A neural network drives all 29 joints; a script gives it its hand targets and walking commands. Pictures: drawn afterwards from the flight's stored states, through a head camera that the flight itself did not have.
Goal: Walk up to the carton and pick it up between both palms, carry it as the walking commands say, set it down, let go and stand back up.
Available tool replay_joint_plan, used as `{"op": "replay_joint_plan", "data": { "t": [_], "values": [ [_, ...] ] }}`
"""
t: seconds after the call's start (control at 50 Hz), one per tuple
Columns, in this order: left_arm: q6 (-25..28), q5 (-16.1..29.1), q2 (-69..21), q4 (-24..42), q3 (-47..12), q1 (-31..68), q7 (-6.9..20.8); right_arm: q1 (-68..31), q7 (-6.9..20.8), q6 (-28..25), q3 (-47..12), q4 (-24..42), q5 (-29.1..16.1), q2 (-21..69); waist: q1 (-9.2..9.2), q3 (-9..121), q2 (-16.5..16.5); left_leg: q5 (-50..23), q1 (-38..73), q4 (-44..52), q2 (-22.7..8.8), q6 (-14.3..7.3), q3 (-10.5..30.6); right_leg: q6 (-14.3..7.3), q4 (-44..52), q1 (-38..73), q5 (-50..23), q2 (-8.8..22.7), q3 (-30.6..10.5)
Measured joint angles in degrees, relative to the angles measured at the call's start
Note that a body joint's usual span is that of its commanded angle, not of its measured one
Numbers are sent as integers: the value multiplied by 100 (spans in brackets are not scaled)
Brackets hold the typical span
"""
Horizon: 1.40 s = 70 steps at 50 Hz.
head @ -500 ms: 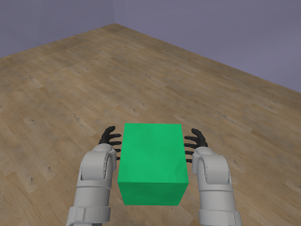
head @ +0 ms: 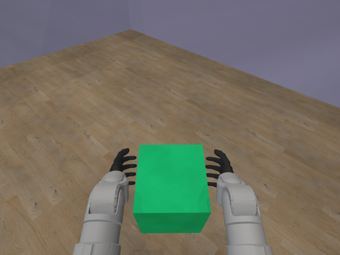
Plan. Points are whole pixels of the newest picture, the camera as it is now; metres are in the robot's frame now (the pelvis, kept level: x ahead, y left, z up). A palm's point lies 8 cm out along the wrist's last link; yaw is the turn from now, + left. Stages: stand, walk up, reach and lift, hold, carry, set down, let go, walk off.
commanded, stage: carry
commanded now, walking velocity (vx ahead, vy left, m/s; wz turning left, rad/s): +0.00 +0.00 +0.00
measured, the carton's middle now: (171, 190) +0.33 +0.00 -0.03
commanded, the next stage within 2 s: none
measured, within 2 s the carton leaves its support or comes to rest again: neither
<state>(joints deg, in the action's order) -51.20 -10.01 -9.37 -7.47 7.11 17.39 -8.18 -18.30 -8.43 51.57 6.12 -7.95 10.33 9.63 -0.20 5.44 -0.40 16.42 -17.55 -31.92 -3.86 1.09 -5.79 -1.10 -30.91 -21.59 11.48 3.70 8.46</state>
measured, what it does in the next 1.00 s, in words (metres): stands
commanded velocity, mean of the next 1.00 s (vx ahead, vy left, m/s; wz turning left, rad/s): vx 0.00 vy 0.00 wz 0.00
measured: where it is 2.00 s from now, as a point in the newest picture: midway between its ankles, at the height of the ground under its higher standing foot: outside the picture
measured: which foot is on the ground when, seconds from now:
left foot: down 0.00-1.00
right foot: down 0.00-1.00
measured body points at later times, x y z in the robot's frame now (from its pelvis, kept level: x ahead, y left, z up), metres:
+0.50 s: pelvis +0.00 +0.00 +0.00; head -0.02 -0.01 +0.45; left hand +0.31 +0.13 +0.05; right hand +0.31 -0.13 +0.05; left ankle +0.00 +0.13 -0.73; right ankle +0.05 -0.11 -0.73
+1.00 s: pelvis +0.00 +0.00 +0.00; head -0.01 -0.01 +0.45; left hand +0.31 +0.13 +0.06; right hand +0.31 -0.13 +0.06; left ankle +0.00 +0.13 -0.73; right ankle +0.05 -0.11 -0.73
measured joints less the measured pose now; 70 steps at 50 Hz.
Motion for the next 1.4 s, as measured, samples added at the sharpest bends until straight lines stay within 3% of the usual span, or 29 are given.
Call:
{"op": "replay_joint_plan", "data": {
  "t": [0.62, 1.4],
  "values": [
    [111, 127, 32, 121, -62, -120, -3, 137, -26, -159, -46, 110, -130, -39, 4, -30, -3, -28, 29, 41, 4, 16, 13, -9, -2, 10, -1, 12, 3],
    [-609, 257, 28, 724, -154, -103, -139, 186, -133, 569, -149, 782, -270, -52, 21, -57, 11, 23, 82, 13, 30, -15, -34, 39, -63, 21, 34, 51, -61]
  ]
}}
